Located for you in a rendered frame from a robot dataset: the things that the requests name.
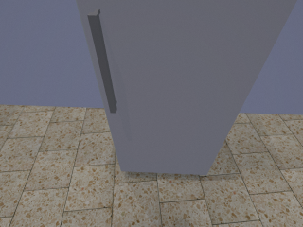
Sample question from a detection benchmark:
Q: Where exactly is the fridge door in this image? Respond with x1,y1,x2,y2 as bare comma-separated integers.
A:
77,0,297,175

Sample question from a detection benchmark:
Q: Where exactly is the handle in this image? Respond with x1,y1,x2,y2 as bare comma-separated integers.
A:
87,9,117,114

